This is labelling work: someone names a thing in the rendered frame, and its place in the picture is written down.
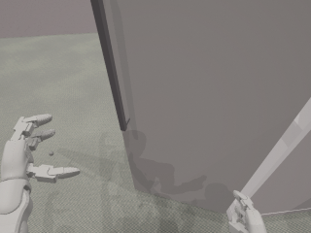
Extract left robot forearm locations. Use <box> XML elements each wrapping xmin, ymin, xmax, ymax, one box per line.
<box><xmin>0</xmin><ymin>179</ymin><xmax>33</xmax><ymax>233</ymax></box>

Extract fridge door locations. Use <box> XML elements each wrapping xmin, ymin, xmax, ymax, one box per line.
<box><xmin>103</xmin><ymin>0</ymin><xmax>311</xmax><ymax>214</ymax></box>

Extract robot left hand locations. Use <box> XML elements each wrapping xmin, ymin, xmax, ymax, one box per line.
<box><xmin>1</xmin><ymin>114</ymin><xmax>81</xmax><ymax>183</ymax></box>

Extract handle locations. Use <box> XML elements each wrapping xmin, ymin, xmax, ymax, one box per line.
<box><xmin>90</xmin><ymin>0</ymin><xmax>130</xmax><ymax>131</ymax></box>

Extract robot right hand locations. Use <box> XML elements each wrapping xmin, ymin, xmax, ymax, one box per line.
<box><xmin>228</xmin><ymin>190</ymin><xmax>267</xmax><ymax>233</ymax></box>

